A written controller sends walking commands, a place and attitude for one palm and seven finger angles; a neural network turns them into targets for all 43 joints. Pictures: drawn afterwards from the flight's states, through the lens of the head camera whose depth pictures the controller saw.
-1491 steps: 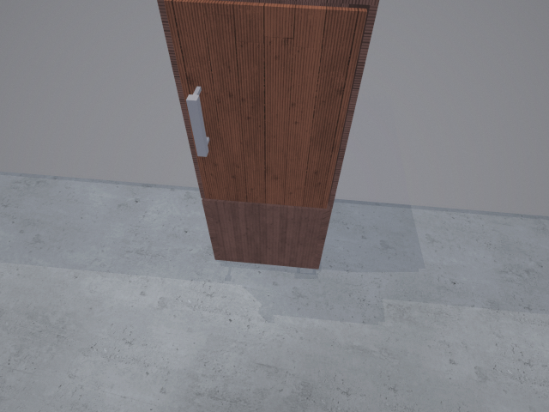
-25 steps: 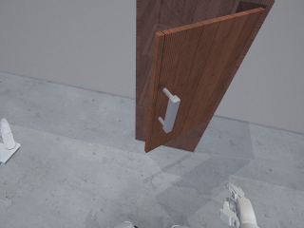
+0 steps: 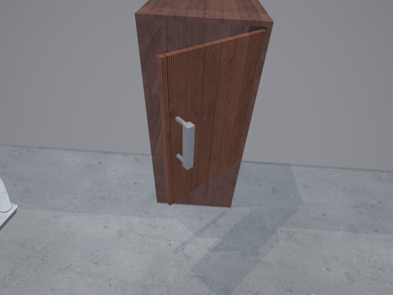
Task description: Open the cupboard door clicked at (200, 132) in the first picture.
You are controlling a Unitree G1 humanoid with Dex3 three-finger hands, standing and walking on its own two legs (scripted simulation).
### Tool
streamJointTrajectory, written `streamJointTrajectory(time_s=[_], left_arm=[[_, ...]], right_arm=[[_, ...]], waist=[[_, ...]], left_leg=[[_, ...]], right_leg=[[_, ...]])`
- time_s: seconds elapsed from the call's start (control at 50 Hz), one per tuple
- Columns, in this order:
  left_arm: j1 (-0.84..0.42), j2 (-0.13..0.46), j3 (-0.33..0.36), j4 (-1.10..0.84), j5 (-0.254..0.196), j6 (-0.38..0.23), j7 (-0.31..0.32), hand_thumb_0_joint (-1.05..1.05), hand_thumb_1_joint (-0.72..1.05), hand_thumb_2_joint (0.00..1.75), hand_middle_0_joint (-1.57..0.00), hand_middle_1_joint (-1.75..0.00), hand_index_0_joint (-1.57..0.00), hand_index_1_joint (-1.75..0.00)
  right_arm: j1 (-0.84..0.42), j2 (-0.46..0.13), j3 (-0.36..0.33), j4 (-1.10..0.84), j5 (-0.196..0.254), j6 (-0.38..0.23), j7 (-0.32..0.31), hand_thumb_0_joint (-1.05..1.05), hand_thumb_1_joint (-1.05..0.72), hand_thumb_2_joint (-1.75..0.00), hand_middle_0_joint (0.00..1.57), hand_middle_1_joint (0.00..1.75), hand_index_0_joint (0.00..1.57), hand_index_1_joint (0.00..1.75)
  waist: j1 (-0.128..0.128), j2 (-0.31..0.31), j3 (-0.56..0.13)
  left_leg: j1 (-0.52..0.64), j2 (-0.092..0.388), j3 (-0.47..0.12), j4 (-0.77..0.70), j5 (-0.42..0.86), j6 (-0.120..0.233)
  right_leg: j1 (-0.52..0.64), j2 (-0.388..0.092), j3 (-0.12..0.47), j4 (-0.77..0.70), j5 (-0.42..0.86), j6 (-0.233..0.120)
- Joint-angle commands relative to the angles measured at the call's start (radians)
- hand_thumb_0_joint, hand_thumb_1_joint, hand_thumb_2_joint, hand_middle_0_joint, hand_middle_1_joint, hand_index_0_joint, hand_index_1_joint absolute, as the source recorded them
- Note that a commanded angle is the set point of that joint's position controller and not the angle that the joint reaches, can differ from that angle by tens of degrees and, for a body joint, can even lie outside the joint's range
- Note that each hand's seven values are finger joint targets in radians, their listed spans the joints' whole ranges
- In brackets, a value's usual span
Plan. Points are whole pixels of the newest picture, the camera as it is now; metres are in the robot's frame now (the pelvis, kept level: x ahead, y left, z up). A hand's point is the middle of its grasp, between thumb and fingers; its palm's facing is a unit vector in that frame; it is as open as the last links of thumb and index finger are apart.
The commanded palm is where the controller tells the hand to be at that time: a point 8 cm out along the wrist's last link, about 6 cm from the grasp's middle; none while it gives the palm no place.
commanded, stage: stop stepping back and stand still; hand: left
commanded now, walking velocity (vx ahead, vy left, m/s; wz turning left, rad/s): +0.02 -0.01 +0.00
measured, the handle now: (183, 143) +0.56 +0.08 +0.00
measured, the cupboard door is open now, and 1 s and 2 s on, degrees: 44 44 44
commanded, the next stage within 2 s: let the arm hang, fingers relaxed in 0.38 s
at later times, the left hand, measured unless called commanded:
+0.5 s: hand (22, 236) +0.16 +0.26 +0.15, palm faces +0.50 -0.75 -0.43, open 7.4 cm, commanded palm none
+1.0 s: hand out of the picture -0.10 +0.22 -0.15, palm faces +0.09 -0.96 -0.25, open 7.2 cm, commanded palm none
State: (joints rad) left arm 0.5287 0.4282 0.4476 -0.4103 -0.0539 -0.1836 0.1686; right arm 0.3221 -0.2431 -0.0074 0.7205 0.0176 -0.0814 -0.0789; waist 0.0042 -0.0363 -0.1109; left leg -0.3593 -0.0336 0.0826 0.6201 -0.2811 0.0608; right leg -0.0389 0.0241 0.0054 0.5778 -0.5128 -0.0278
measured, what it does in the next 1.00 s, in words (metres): steps on the spot: right foot, then left foot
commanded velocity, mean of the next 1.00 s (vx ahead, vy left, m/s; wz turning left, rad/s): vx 0.00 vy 0.00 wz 0.00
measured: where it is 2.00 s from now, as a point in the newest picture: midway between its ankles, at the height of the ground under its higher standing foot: outside the picture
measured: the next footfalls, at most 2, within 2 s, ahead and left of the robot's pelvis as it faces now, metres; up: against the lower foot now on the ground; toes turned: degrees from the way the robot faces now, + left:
right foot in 0.18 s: +0.01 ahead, -0.10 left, +0.00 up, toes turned -2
left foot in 0.50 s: -0.01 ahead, +0.13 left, +0.00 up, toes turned +3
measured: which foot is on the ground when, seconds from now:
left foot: down 0.00-0.22, up 0.24-0.48, down 0.50-1.00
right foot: down 0.00-0.02, up 0.04-0.16, down 0.18-1.00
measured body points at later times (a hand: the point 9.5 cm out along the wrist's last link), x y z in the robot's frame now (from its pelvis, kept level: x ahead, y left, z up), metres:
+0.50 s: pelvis -0.04 -0.01 +0.02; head -0.04 -0.03 +0.47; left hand +0.13 +0.30 +0.18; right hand +0.11 -0.26 -0.09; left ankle -0.05 +0.12 -0.72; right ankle -0.03 -0.10 -0.72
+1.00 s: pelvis -0.08 +0.01 +0.02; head -0.07 +0.01 +0.47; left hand -0.11 +0.27 -0.13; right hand -0.04 -0.21 -0.14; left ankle -0.05 +0.13 -0.72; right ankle -0.03 -0.10 -0.72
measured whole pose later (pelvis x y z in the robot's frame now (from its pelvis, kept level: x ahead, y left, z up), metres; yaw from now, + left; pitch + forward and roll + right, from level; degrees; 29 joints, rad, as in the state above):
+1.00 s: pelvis -0.08 +0.01 +0.02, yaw +4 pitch -2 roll +0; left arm 0.30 0.23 0.02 1.05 0.02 0.04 0.01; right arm 0.27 -0.18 0.00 1.03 -0.02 0.03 -0.02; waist 0.02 0.01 0.06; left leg -0.23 -0.01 -0.01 0.46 -0.19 0.01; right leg -0.23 -0.03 -0.10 0.42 -0.15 -0.01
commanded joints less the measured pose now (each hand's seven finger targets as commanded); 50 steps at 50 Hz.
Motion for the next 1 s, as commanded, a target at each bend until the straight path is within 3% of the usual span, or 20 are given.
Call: streamJointTrajectory(time_s=[0.0, 0.02, 0.06, 0.12, 0.16, 0.18, 0.22, 0.24, 0.28, 0.32, 0.4, 0.44, 0.46, 0.48, 0.52, 0.58, 0.62, 0.72, 0.82, 0.98], left_arm=[[-0.256, 0.184, 0.045, -0.159, 0.019, -0.059, 0.01, 0.0, 0.9, 0.9, -0.2, -0.3, -0.2, -0.3], [-0.226, 0.204, 0.048, -0.226, 0.028, -0.064, 0.005, 0.0, 0.9, 0.9, -0.2, -0.3, -0.2, -0.3], [-0.131, 0.249, 0.117, -0.307, 0.021, -0.058, 0.004, 0.0, 0.9, 0.9, -0.2, -0.3, -0.2, -0.3], [0.08, 0.221, 0.153, -0.349, 0.012, -0.059, 0.019, 0.0, 0.9, 0.9, -0.2, -0.3, -0.2, -0.3], [0.147, 0.244, 0.196, -0.335, 0.019, -0.074, 0.022, 0.0, 0.9, 0.9, -0.2, -0.3, -0.2, -0.3], [0.135, 0.215, 0.177, -0.311, 0.02, -0.078, 0.02, 0.0, 0.9, 0.9, -0.2, -0.3, -0.2, -0.3], [0.062, 0.207, 0.162, -0.251, 0.019, -0.068, 0.019, 0.0, 0.9, 0.9, -0.2, -0.3, -0.2, -0.3], [0.021, 0.173, 0.128, -0.203, 0.022, -0.069, 0.018, 0.0, 0.9, 0.9, -0.2, -0.3, -0.2, -0.3], [-0.023, 0.166, 0.119, -0.109, 0.022, -0.078, 0.02, 0.0, 0.9, 0.9, -0.2, -0.3, -0.2, -0.3], [-0.079, 0.138, 0.074, -0.041, 0.033, -0.082, 0.019, 0.0, 0.9, 0.9, -0.2, -0.3, -0.2, -0.3], [-0.172, 0.095, -0.009, -0.079, 0.042, -0.067, 0.022, 0.0, 0.9, 0.9, -0.2, -0.3, -0.2, -0.3], [-0.166, 0.107, -0.008, -0.185, 0.038, -0.063, 0.021, 0.0, 0.9, 0.9, -0.2, -0.3, -0.2, -0.3], [-0.137, -0.044, -0.355, 0.604, 0.102, 0.056, -0.11, 0.0, 0.9, 0.9, -0.2, -0.3, -0.2, -0.3], [-0.092, -0.07, -0.333, 0.615, 0.09, 0.142, -0.148, 0.0, 0.9, 0.9, -0.2, -0.3, -0.2, -0.3], [-0.107, -0.074, -0.344, 0.628, 0.097, 0.165, -0.161, 0.0, 0.9, 0.9, -0.2, -0.3, -0.2, -0.3], [-0.233, -0.009, -0.351, 0.777, 0.091, 0.15, -0.172, 0.0, 0.9, 0.9, -0.2, -0.3, -0.2, -0.3], [-0.277, -0.008, -0.37, 0.903, 0.084, 0.156, -0.166, 0.0, 0.9, 0.9, -0.2, -0.3, -0.2, -0.3], [-0.288, -0.062, -0.41, 1.15, 0.075, 0.189, -0.156, 0.0, 0.9, 0.9, -0.2, -0.3, -0.2, -0.3], [-0.259, -0.094, -0.402, 1.302, 0.075, 0.191, -0.156, 0.0, 0.9, 0.9, -0.2, -0.3, -0.2, -0.3], [-0.237, -0.11, -0.407, 1.43, 0.075, 0.19, -0.157, 0.0, 0.9, 0.9, -0.2, -0.3, -0.2, -0.3]], right_arm=[[-0.152, -0.111, -0.032, -0.19, -0.018, -0.088, 0.001, 0.0, -0.9, -0.9, 0.2, 0.3, 0.2, 0.3], [-0.174, -0.097, -0.029, -0.184, -0.034, -0.104, 0.006, 0.0, -0.9, -0.9, 0.2, 0.3, 0.2, 0.3], [-0.197, -0.091, -0.038, -0.187, -0.023, -0.119, 0.014, 0.0, -0.9, -0.9, 0.2, 0.3, 0.2, 0.3], [-0.223, -0.071, -0.022, -0.23, -0.016, -0.114, 0.014, 0.0, -0.9, -0.9, 0.2, 0.3, 0.2, 0.3], [-0.2, -0.068, -0.029, -0.257, -0.014, -0.098, 0.012, 0.0, -0.9, -0.9, 0.2, 0.3, 0.2, 0.3], [-0.195, -0.055, -0.03, -0.261, -0.016, -0.087, 0.013, 0.0, -0.9, -0.9, 0.2, 0.3, 0.2, 0.3], [-0.182, -0.065, -0.047, -0.236, -0.016, -0.066, 0.011, 0.0, -0.9, -0.9, 0.2, 0.3, 0.2, 0.3], [-0.168, -0.076, -0.05, -0.212, -0.027, -0.061, 0.005, 0.0, -0.9, -0.9, 0.2, 0.3, 0.2, 0.3], [-0.153, -0.073, -0.039, -0.19, -0.026, -0.069, -0.001, 0.0, -0.9, -0.9, 0.2, 0.3, 0.2, 0.3], [-0.157, -0.064, -0.025, -0.178, -0.019, -0.068, -0.009, 0.0, -0.9, -0.9, 0.2, 0.3, 0.2, 0.3], [-0.185, -0.071, -0.028, -0.177, -0.021, -0.105, -0.023, 0.0, -0.9, -0.9, 0.2, 0.3, 0.2, 0.3], [-0.185, -0.088, -0.036, -0.19, -0.019, -0.113, -0.016, 0.0, -0.9, -0.9, 0.2, 0.3, 0.2, 0.3], [-0.177, -0.208, -0.082, 0.065, -0.046, -0.145, 0.085, 0.0, -0.9, -0.9, 0.2, 0.3, 0.2, 0.3], [-0.136, -0.234, -0.082, 0.015, -0.038, -0.054, 0.086, 0.0, -0.9, -0.9, 0.2, 0.3, 0.2, 0.3], [-0.151, -0.186, -0.068, -0.013, -0.041, -0.011, 0.072, 0.0, -0.9, -0.9, 0.2, 0.3, 0.2, 0.3], [-0.135, -0.159, -0.049, -0.005, -0.039, 0.026, 0.073, 0.0, -0.9, -0.9, 0.2, 0.3, 0.2, 0.3], [-0.151, -0.162, -0.04, 0.021, -0.043, 0.04, 0.073, 0.0, -0.9, -0.9, 0.2, 0.3, 0.2, 0.3], [-0.198, -0.113, -0.004, 0.108, -0.045, 0.069, 0.065, 0.0, -0.9, -0.9, 0.2, 0.3, 0.2, 0.3], [-0.132, -0.083, -0.01, 0.186, -0.048, 0.087, 0.057, 0.0, -0.9, -0.9, 0.2, 0.3, 0.2, 0.3], [-0.008, -0.066, -0.025, 0.276, -0.046, 0.095, 0.055, 0.0, -0.9, -0.9, 0.2, 0.3, 0.2, 0.3]], waist=[[-0.04, 0.212, 0.083], [-0.028, 0.172, 0.092], [0.0, 0.094, 0.102], [0.01, 0.307, 0.068], [0.007, 0.266, 0.062], [-0.003, 0.15, 0.084], [-0.013, -0.156, 0.134], [-0.03, -0.143, 0.188], [-0.046, -0.075, 0.157], [-0.036, -0.061, 0.116], [-0.011, -0.098, 0.084], [-0.004, -0.055, 0.037], [-0.05, 0.008, 0.072], [-0.009, 0.054, 0.027], [0.011, -0.002, -0.004], [-0.012, -0.145, -0.039], [-0.012, -0.137, -0.054], [0.009, 0.184, 0.058], [0.003, 0.266, 0.118], [-0.007, 0.001, 0.2]], left_leg=[[0.298, 0.355, -0.604, -0.276, 0.289, 0.237], [0.181, 0.358, -0.617, -0.347, 0.142, 0.212], [-0.052, 0.279, -0.413, -0.412, -0.114, 0.13], [-0.279, 0.187, -0.206, -0.431, -0.359, 0.035], [-0.348, 0.125, -0.115, -0.326, -0.367, -0.019], [-0.329, 0.085, -0.074, -0.18, -0.315, -0.044], [-0.175, 0.016, -0.084, 0.313, -0.194, -0.084], [-0.16, 0.028, -0.124, 0.434, -0.148, -0.086], [-0.149, 0.07, -0.144, 0.392, -0.083, -0.08], [-0.085, 0.068, -0.089, 0.211, -0.066, -0.069], [0.081, 0.033, -0.036, -0.09, -0.022, -0.038], [0.161, 0.066, -0.078, -0.211, 0.096, -0.024], [0.188, 0.138, -0.177, -0.06, 0.473, -0.01], [0.169, 0.188, -0.209, -0.082, 0.641, 0.011], [0.098, 0.163, -0.169, -0.056, 0.476, -0.001], [0.094, 0.097, -0.133, -0.067, 0.335, -0.027], [0.133, 0.102, -0.145, -0.113, 0.344, -0.031], [0.065, 0.126, -0.183, -0.25, 0.173, -0.028], [0.02, 0.112, -0.189, -0.315, -0.103, -0.037], [0.015, 0.113, -0.205, -0.332, -0.186, -0.02]], right_leg=[[-0.523, 0.006, 0.032, 0.457, -0.004, 0.085], [-0.459, -0.027, 0.064, 0.475, -0.057, 0.041], [-0.226, -0.038, 0.026, 0.326, 0.008, 0.03], [0.059, -0.001, -0.092, 0.106, 0.088, 0.019], [0.137, -0.019, -0.082, -0.018, 0.122, 0.008], [0.06, -0.076, 0.011, -0.132, 0.074, -0.017], [-0.34, -0.348, 0.53, -0.473, -0.301, -0.141], [-0.439, -0.362, 0.534, -0.502, -0.287, -0.142], [-0.362, -0.307, 0.39, -0.422, -0.104, -0.115], [-0.261, -0.229, 0.199, -0.336, 0.122, -0.082], [-0.178, -0.184, 0.131, -0.299, 0.256, -0.037], [-0.119, -0.147, 0.095, -0.231, 0.376, 0.005], [-0.324, -0.159, -0.015, -0.008, 0.551, -0.009], [-0.266, -0.131, 0.024, -0.024, 0.581, 0.008], [-0.196, -0.139, 0.038, -0.058, 0.596, -0.011], [-0.094, -0.194, 0.062, -0.063, 0.753, -0.045], [-0.088, -0.182, 0.04, -0.066, 0.704, -0.034], [-0.082, -0.117, 0.021, -0.156, 0.327, 0.012], [-0.095, -0.114, 0.007, -0.222, 0.225, -0.003], [-0.192, -0.119, 0.014, -0.277, 0.087, 0.001]])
